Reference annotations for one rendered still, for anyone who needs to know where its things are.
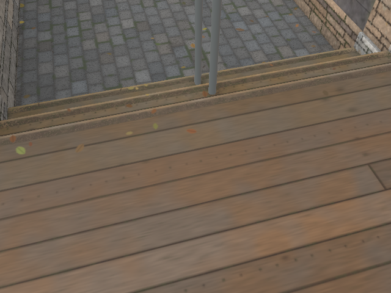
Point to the stairs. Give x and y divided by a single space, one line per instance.
128 99

